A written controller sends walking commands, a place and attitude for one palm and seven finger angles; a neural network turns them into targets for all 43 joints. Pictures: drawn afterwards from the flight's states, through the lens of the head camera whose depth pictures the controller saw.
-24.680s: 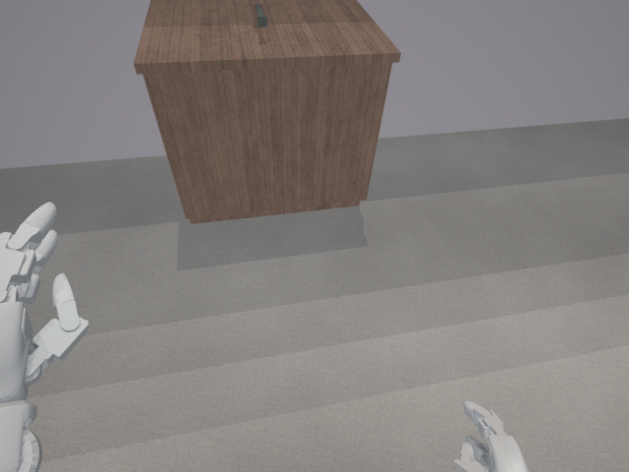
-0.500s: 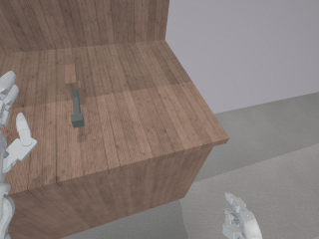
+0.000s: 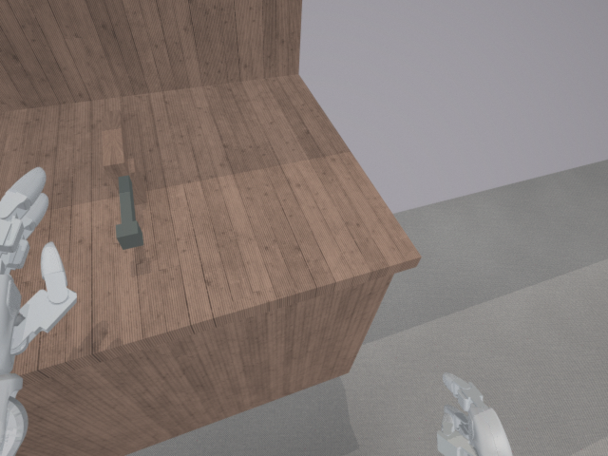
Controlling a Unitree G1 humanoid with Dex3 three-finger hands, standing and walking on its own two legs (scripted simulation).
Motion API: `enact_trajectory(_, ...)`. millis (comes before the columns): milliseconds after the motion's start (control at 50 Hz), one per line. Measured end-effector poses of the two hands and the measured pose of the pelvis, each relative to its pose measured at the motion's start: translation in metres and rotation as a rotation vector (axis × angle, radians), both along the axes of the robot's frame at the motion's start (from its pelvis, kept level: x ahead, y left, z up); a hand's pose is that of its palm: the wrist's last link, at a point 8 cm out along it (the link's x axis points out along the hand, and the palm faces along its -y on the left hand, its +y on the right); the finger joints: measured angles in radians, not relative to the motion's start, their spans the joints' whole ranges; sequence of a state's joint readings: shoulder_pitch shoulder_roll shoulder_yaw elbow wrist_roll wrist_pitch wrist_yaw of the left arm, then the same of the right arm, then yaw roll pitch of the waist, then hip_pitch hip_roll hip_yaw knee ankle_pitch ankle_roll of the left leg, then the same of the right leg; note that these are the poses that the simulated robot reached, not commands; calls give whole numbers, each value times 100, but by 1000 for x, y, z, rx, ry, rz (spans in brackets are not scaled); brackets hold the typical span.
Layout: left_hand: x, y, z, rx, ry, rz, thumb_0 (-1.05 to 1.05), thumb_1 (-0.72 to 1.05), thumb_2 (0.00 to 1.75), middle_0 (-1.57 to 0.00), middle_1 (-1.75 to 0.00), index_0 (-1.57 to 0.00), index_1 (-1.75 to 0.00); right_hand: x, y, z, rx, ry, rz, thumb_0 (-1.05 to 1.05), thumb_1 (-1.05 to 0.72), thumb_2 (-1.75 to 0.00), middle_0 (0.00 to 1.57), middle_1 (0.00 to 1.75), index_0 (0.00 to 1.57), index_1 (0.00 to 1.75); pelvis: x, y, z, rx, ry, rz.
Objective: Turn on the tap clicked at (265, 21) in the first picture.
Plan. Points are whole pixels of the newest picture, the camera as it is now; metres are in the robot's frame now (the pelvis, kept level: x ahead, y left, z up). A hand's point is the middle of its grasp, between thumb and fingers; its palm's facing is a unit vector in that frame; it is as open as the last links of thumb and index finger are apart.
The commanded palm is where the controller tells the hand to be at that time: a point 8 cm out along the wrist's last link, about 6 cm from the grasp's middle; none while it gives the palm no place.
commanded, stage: come to a stop and stand still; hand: left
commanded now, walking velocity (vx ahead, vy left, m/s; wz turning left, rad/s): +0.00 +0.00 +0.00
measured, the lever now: (129, 235) +0.37 +0.29 +0.05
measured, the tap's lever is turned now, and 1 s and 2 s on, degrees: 0 0 0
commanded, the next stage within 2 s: look again from close up in 1.02 s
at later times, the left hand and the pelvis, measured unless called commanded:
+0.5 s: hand (45, 257) +0.24 +0.27 +0.19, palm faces +0.46 -0.80 -0.39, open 7.4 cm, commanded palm +0.16 +0.27 +0.18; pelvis -0.01 -0.01 +0.00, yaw -1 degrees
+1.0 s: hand (88, 288) +0.23 +0.24 +0.16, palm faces +0.36 -0.87 -0.33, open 7.4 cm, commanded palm +0.17 +0.28 +0.18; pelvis +0.01 +0.00 +0.00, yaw +0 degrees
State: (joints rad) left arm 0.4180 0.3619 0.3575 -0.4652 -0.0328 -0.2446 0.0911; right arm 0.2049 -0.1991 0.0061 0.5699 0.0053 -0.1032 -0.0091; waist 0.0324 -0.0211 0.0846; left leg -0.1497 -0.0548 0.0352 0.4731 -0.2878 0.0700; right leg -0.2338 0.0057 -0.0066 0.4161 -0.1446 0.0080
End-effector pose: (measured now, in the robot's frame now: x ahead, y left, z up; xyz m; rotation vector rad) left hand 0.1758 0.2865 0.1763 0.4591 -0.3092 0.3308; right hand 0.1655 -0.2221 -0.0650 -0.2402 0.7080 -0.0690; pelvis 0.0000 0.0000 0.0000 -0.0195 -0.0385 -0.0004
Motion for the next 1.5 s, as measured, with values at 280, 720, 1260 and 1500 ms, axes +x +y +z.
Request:
enact_trajectory(280, 0, -16, -6, -28, 24, -7, 2, 89, 90, -21, -30, -21, -30, -5, -15, 2, -17, -6, -5, 1, -90, -90, 20, 30, 20, 30, -4, -11, 1, 3, 7, -1)
enact_trajectory(720, 1, -6, -19, -19, 58, -6, 1, 89, 90, -21, -30, -22, -30, -11, -4, -8, 12, 19, 9, 1, -90, -90, 20, 30, 20, 30, 3, -12, -2, 13, 10, 11)
enact_trajectory(1260, -1, 3, 1, -25, -41, 9, 1, 89, 90, -21, -30, -21, -30, 6, 7, 3, -11, -4, 37, 1, -90, -90, 20, 30, 20, 30, 3, 0, 0, -4, 2, 12)
enact_trajectory(1500, -2, 7, -13, -58, 19, 23, 1, 89, 90, -20, -30, -21, -30, 1, 10, 4, -3, -9, 21, 1, -90, -90, 20, 30, 20, 30, -1, 2, 1, -1, -4, 11)
